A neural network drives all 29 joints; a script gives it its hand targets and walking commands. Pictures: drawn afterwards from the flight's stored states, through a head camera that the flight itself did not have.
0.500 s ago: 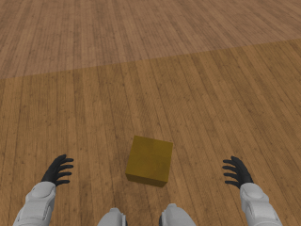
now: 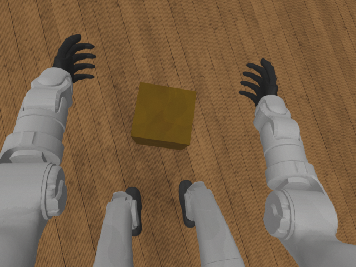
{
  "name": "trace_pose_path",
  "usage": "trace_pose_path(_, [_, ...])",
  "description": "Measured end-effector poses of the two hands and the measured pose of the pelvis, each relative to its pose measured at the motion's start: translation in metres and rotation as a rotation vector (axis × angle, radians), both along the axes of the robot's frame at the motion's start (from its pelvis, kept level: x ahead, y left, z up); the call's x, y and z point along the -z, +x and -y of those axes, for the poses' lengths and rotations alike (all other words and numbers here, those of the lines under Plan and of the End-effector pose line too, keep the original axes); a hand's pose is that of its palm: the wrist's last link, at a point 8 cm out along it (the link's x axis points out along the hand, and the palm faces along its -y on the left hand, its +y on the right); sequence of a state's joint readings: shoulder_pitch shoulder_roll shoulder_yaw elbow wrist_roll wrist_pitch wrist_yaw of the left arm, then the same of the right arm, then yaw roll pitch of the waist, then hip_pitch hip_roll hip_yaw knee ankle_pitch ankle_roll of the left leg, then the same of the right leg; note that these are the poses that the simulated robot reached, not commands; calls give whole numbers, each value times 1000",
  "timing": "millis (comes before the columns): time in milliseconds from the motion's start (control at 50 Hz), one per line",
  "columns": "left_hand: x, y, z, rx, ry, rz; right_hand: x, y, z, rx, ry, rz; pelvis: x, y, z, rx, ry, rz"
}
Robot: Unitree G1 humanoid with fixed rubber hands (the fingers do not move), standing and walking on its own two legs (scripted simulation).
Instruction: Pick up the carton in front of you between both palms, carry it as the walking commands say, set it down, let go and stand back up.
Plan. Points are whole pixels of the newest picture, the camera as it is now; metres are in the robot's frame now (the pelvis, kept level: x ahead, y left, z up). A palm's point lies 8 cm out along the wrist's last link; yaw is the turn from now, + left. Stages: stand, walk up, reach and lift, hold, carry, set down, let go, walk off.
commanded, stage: reach and lift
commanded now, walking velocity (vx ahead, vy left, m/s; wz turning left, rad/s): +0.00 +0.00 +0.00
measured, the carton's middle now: (163, 120) +0.50 -0.05 -0.53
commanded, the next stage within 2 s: none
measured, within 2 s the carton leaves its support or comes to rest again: leaves its support in 1.86 s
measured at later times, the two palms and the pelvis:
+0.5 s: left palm (99, 88) +0.55 +0.14 -0.25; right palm (231, 105) +0.47 -0.23 -0.24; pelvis +0.03 +0.00 -0.09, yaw -1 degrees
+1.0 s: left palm (115, 109) +0.55 +0.13 -0.44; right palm (211, 122) +0.46 -0.23 -0.44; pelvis -0.03 +0.00 -0.27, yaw -2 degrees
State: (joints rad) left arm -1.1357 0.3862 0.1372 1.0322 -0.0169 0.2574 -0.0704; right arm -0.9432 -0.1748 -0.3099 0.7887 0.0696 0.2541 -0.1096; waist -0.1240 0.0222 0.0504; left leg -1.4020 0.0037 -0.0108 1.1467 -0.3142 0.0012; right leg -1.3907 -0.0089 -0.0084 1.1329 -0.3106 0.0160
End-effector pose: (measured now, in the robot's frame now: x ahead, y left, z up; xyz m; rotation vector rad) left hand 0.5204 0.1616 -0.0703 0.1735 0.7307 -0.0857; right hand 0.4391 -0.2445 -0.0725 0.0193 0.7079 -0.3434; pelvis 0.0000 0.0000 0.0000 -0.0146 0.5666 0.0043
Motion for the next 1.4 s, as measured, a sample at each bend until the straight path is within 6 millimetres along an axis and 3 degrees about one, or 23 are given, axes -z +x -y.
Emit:
trace_pose_path(180, [27, 48, 21, 28, -39, 52, 29, 33, -10, 39, -1, 51, 14, 7, -4, -4, -7, -137])
trace_pose_path(340, [78, 50, 21, 6, -36, 40, 72, 38, -14, 25, -2, 37, 30, 30, -6, -6, -14, -270])
trace_pose_path(480, [165, 36, 25, -17, -43, 13, 151, 31, -12, 18, -5, -10, 84, 34, -5, -6, -26, -363])
trace_pose_path(560, [220, 28, 24, -21, -27, 29, 201, 26, -8, 15, -14, -11, 124, 26, -3, -1, -30, -375])
trace_pose_path(640, [263, 23, 20, -23, -10, 51, 242, 25, -5, 15, -8, 11, 164, 13, -2, 5, -32, -345])
trace_pose_path(800, [311, 26, 22, -24, -8, 52, 300, 23, -6, 21, 14, 4, 226, -15, -1, 10, -28, -234])
trace_pose_path(1020, [379, 26, 33, -31, -18, -7, 378, 23, -17, -6, 25, -64, 269, -31, -1, 17, -25, -124])
trace_pose_path(1100, [396, 28, 33, -45, -41, 9, 381, 33, -6, 3, -25, -54, 277, -27, 1, 14, -26, -96])
trace_pose_path(1160, [401, 31, 33, -31, -28, 19, 381, 41, -10, -3, -5, -39, 282, -22, 2, 22, -26, -87])
trace_pose_path(1260, [393, 37, 39, -9, -23, 33, 388, 48, -27, -23, 34, -51, 284, -15, 1, 20, -23, -98])
trace_pose_path(1400, [387, 34, 49, -7, -37, 6, 384, 37, -21, 2, 25, -55, 279, -10, 0, 20, -27, -123])
